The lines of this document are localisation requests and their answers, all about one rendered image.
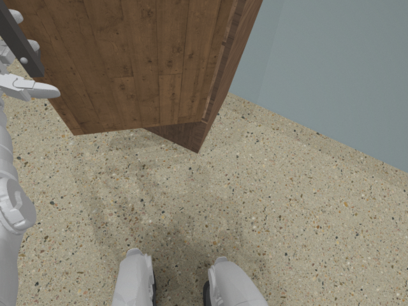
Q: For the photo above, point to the robot left thigh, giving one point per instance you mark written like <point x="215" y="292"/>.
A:
<point x="133" y="282"/>

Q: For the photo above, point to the left robot hand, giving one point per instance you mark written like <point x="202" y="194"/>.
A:
<point x="17" y="86"/>

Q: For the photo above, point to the handle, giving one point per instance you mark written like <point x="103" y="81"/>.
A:
<point x="18" y="43"/>

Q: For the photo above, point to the right robot shin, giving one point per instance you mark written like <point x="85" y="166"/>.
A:
<point x="217" y="302"/>

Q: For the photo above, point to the cupboard door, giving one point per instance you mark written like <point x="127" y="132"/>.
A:
<point x="126" y="64"/>

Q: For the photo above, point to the robot left forearm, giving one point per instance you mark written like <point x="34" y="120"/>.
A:
<point x="6" y="148"/>

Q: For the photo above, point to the robot left upper arm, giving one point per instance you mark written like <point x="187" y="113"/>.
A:
<point x="17" y="214"/>

